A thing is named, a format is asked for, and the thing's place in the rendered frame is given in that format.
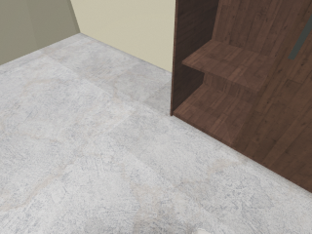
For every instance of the handle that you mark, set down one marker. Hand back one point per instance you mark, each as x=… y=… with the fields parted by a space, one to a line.
x=302 y=37

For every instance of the wardrobe door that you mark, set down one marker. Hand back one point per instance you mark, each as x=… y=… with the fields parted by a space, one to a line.
x=278 y=129

